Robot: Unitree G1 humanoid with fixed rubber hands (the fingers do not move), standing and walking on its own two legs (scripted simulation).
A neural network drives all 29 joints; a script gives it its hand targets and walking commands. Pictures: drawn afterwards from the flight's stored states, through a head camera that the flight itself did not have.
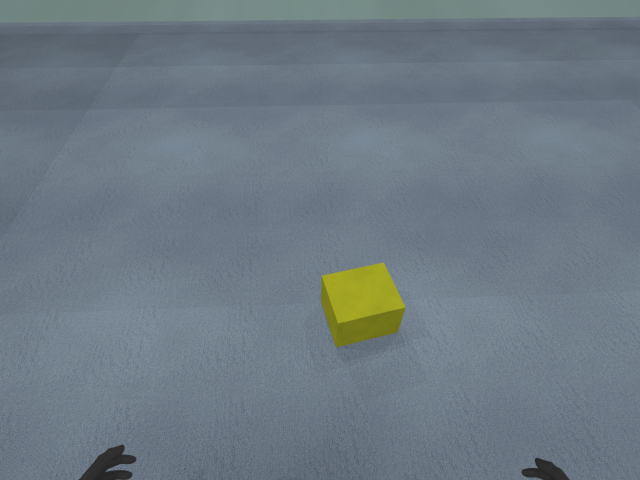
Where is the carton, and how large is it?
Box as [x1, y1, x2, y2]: [321, 263, 405, 346]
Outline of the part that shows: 383,263 322,276 321,302 336,346 397,331 405,307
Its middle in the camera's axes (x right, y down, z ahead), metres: +0.14 +0.21 +1.35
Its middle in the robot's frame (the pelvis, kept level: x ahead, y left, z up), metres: +0.81 -0.13 -0.68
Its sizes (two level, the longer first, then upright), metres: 0.228 0.192 0.162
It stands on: the floor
